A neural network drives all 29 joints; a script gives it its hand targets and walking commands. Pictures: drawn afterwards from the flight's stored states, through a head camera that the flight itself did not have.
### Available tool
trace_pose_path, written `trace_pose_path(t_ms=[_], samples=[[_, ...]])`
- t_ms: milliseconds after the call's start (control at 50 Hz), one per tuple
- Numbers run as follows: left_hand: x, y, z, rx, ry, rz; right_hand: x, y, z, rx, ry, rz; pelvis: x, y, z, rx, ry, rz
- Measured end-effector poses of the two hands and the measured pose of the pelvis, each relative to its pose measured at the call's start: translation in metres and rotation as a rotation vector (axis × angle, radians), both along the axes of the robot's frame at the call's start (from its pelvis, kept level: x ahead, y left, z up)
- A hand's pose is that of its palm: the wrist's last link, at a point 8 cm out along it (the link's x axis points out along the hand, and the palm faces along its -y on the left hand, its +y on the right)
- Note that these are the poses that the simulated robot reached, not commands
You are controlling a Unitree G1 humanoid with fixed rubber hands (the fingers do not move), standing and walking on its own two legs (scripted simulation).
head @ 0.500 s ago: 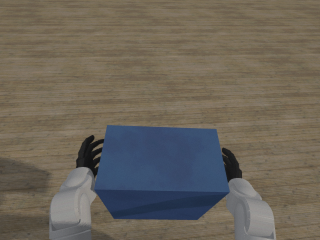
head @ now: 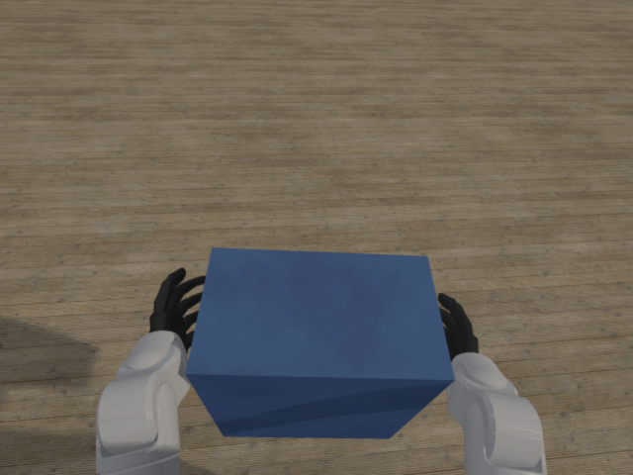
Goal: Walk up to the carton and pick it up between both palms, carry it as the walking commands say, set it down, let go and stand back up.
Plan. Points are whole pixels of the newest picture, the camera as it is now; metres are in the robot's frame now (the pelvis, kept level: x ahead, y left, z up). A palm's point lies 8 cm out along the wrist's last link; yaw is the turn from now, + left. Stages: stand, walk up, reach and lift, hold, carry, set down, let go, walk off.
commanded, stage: carry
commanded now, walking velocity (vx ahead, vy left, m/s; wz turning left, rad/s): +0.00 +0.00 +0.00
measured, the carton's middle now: (313, 357) +0.28 +0.02 +0.02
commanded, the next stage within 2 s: none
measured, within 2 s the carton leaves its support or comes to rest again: neither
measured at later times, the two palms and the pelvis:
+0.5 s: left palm (173, 337) +0.26 +0.18 +0.08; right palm (458, 361) +0.25 -0.15 +0.06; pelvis +0.00 +0.00 +0.00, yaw +0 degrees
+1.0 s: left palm (175, 336) +0.26 +0.18 +0.08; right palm (457, 361) +0.26 -0.15 +0.06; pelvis +0.00 +0.00 +0.00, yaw +0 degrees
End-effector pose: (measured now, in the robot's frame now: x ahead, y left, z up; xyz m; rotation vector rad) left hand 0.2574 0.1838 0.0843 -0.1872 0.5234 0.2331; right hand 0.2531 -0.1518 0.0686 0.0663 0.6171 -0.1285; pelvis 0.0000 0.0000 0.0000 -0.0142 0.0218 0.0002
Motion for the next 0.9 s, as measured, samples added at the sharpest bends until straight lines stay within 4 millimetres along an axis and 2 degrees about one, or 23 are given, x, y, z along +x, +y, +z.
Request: trace_pose_path(t_ms=[120,280,420,560,720,800,900], samples=[[-0.001,-0.001,-0.007,-0.001,0.022,-0.006,-0.002,-0.001,-0.006,0.003,0.022,-0.007,-0.001,0.0,0.0,0.0,-0.001,0.0],[0.001,-0.001,-0.003,0.003,0.004,-0.003,0.0,-0.001,-0.004,0.003,0.005,-0.003,0.0,0.0,0.0,0.0,0.0,0.0],[0.002,-0.002,-0.009,0.001,0.015,-0.007,0.0,-0.002,-0.008,0.005,0.015,-0.009,0.0,0.0,0.0,0.0,0.0,0.0],[0.002,-0.001,-0.003,0.009,0.005,-0.001,0.001,-0.001,-0.007,0.01,0.007,-0.003,0.001,0.0,0.0,0.0,0.001,0.0],[0.004,-0.003,-0.014,0.006,0.038,-0.009,0.002,-0.003,-0.015,0.013,0.04,-0.013,0.002,0.0,0.0,0.0,0.003,-0.001],[0.006,-0.002,-0.005,0.013,0.008,-0.002,0.005,-0.002,-0.009,0.011,0.011,-0.004,0.003,-0.001,0.0,0.0,0.004,-0.001],[0.005,-0.003,-0.011,0.007,0.023,-0.008,0.003,-0.003,-0.012,0.012,0.025,-0.01,0.003,0.0,0.0,0.0,0.004,-0.001]])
